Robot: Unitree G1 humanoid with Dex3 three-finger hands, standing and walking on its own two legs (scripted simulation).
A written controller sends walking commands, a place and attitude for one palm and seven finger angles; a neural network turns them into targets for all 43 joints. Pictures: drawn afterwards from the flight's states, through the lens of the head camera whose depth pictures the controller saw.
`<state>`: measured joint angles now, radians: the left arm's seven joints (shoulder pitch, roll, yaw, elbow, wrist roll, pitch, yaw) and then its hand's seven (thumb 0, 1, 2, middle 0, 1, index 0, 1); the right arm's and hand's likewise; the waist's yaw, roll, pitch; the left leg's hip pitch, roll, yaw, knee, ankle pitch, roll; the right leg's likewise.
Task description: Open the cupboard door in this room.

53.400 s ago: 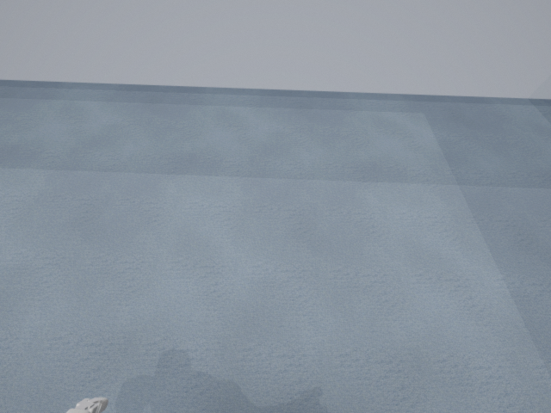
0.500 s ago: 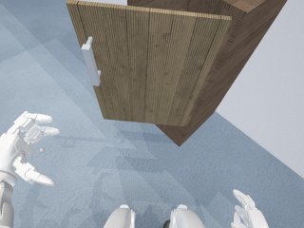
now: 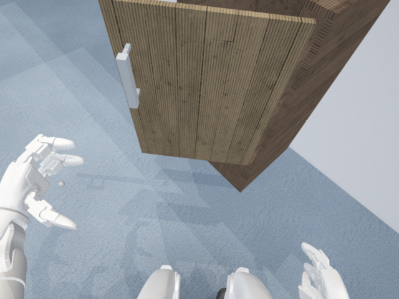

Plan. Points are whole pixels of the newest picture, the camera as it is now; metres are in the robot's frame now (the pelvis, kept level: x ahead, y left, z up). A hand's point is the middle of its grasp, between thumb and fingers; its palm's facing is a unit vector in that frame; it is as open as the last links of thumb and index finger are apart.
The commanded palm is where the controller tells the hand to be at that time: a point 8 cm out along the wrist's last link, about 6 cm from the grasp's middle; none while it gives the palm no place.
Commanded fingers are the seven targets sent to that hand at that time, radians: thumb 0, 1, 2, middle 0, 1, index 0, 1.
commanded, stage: move the hooked fingers beside the handle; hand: left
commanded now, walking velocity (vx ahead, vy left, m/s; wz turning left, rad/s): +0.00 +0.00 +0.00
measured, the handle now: (131, 77) +0.60 +0.22 +0.03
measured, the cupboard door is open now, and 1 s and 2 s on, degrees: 41 41 41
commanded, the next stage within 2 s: none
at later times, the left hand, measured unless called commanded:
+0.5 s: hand (81, 143) +0.39 +0.27 +0.04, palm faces -0.04 -1.00 -0.04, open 14.0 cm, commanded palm +0.38 +0.31 +0.05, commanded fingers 0.00 -0.50 0.30 -0.30 -1.20 -0.30 -1.20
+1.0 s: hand (90, 112) +0.47 +0.27 +0.04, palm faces -0.04 -1.00 -0.03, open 14.0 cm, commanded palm +0.47 +0.31 +0.04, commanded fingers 0.00 -0.50 0.30 -0.30 -1.20 -0.30 -1.20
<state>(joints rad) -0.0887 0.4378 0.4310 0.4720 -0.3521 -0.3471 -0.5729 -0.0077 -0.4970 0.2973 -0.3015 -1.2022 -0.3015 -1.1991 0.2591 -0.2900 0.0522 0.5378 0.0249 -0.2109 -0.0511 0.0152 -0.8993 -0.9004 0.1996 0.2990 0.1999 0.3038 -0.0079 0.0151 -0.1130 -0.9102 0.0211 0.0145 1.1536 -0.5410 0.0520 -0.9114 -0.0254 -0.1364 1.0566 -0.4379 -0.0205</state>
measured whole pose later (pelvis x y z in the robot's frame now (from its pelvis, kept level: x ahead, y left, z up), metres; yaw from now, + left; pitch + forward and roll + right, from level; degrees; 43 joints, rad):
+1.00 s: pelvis -0.01 +0.00 -0.02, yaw -2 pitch +24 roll -4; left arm -0.78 0.70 0.53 1.13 -0.16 -0.40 -0.56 -0.01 -0.50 0.30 -0.30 -1.20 -0.30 -1.20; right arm 0.33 -0.31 0.07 0.59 0.00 -0.01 -0.03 0.01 -0.90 -0.90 0.20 0.30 0.20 0.30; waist -0.14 0.01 -0.11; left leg -1.10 0.05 0.03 1.22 -0.55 0.06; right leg -1.11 0.00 -0.12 1.11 -0.42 -0.02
